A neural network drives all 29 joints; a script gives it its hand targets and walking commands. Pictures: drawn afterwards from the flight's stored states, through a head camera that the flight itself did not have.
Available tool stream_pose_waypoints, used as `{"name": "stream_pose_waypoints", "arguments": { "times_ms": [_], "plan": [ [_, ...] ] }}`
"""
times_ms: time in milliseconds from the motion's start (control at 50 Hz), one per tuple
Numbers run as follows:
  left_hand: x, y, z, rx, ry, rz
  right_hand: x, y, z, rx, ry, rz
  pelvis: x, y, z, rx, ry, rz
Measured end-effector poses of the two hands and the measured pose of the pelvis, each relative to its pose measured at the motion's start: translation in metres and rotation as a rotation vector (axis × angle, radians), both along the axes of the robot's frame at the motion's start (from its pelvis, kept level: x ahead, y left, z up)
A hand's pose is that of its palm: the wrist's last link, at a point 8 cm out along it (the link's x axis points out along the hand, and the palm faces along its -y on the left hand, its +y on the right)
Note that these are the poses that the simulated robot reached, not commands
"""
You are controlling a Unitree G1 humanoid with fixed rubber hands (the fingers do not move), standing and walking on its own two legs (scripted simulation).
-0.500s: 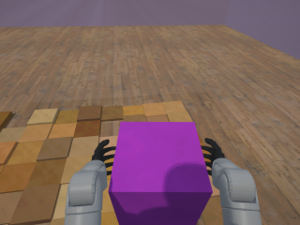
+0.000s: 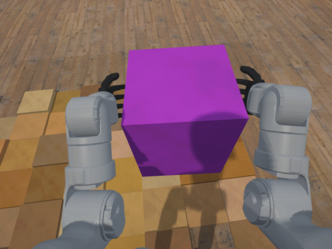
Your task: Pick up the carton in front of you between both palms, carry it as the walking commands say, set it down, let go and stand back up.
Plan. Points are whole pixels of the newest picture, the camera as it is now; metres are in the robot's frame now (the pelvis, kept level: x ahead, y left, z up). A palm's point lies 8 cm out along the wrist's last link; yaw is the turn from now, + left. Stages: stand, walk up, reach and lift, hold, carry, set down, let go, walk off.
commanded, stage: carry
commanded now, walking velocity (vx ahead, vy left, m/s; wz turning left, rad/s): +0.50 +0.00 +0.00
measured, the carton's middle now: (179, 117) +0.42 +0.01 +0.07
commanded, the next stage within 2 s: none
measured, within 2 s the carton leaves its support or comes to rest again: neither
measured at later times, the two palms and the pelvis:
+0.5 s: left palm (146, 36) +0.74 +0.12 +0.08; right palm (238, 43) +0.70 -0.18 +0.08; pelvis +0.36 +0.01 +0.00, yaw +0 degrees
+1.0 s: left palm out of the picture +1.01 +0.15 +0.13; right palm out of the picture +1.02 -0.15 +0.12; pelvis +0.65 -0.02 +0.00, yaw +0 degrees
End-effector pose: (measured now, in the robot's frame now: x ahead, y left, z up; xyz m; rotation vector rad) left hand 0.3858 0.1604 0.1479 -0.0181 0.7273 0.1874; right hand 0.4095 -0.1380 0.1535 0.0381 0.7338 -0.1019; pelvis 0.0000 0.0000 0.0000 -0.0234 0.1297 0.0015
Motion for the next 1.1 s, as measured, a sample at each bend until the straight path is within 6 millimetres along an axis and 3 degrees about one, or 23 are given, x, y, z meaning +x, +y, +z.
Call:
{"name": "stream_pose_waypoints", "arguments": {
  "times_ms": [100, 180, 280, 360, 480, 580, 660, 740, 840, 980, 1100],
  "plan": [
    [0.052, 0.031, -0.015, -0.019, 0.013, 0.105, 0.079, 0.034, -0.013, 0.025, 0.011, 0.055, 0.067, 0.002, 0.006, 0.018, 0.008, 0.002],
    [0.117, 0.043, -0.035, -0.045, 0.002, 0.091, 0.134, 0.045, -0.030, -0.016, -0.004, 0.045, 0.133, 0.013, -0.010, 0.012, -0.018, 0.012],
    [0.191, 0.025, -0.066, -0.058, 0.093, 0.001, 0.176, 0.025, -0.063, -0.059, 0.084, -0.006, 0.199, 0.021, -0.001, 0.025, -0.015, 0.019],
    [0.247, -0.001, -0.073, -0.048, 0.117, -0.074, 0.205, -0.001, -0.076, -0.044, 0.109, -0.083, 0.252, 0.025, 0.009, 0.005, -0.003, 0.008],
    [0.336, -0.035, -0.066, -0.035, 0.033, -0.127, 0.279, -0.034, -0.072, -0.024, 0.027, -0.145, 0.341, 0.016, 0.003, 0.013, -0.007, -0.001],
    [0.415, -0.049, -0.054, 0.017, -0.092, -0.114, 0.373, -0.049, -0.063, -0.018, -0.098, -0.093, 0.427, -0.002, -0.029, 0.032, -0.047, -0.006],
    [0.456, -0.040, -0.055, 0.046, -0.053, -0.067, 0.434, -0.040, -0.062, -0.031, -0.061, -0.015, 0.468, -0.015, -0.029, 0.028, -0.047, -0.002],
    [0.480, -0.024, -0.056, 0.025, 0.031, 0.005, 0.479, -0.023, -0.061, -0.037, 0.021, 0.051, 0.508, -0.027, -0.014, 0.049, -0.039, 0.012],
    [0.523, -0.012, -0.040, 0.019, 0.026, 0.049, 0.532, -0.011, -0.048, -0.027, 0.016, 0.082, 0.557, -0.032, -0.002, 0.066, -0.034, 0.015],
    [0.609, -0.014, -0.021, 0.026, -0.009, 0.010, 0.602, -0.014, -0.035, -0.022, -0.018, 0.040, 0.639, -0.021, -0.002, 0.056, -0.037, 0.002],
    [0.691, -0.011, -0.035, 0.034, 0.006, -0.050, 0.672, -0.012, -0.044, -0.053, -0.003, 0.009, 0.725, -0.005, -0.019, 0.036, -0.054, -0.014]
  ]
}}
